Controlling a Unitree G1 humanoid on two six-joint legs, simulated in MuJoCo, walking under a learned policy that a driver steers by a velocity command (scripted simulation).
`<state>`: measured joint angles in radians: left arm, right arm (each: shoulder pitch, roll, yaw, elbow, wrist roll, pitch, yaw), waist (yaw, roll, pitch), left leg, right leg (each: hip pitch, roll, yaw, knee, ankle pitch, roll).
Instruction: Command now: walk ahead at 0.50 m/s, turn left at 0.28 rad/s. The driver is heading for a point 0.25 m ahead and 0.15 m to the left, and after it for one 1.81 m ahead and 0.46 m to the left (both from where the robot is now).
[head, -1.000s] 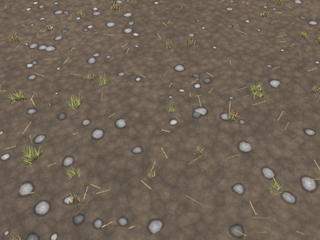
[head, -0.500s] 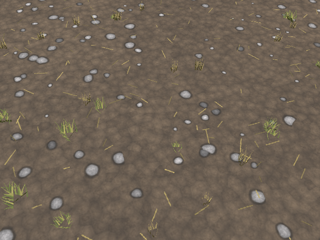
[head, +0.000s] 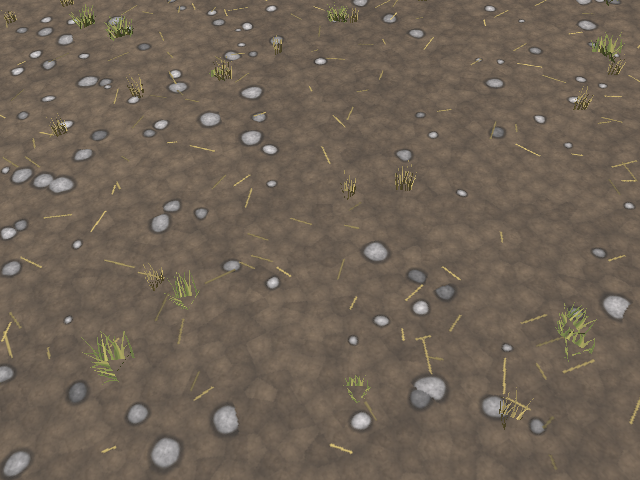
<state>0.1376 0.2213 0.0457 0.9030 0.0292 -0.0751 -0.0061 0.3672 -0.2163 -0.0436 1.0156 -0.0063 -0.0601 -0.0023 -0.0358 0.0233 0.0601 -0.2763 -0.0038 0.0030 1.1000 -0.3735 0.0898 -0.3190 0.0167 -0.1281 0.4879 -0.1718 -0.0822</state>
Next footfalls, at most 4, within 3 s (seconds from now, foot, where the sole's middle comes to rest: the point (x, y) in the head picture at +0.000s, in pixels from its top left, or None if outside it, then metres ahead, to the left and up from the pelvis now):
0.40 left None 0.30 0.13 -0.77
0.96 right None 0.33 -0.09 -0.77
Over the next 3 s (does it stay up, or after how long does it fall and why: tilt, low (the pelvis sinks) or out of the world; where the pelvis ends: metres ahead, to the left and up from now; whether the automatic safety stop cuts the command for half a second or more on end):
stays up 0.30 0.02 0.01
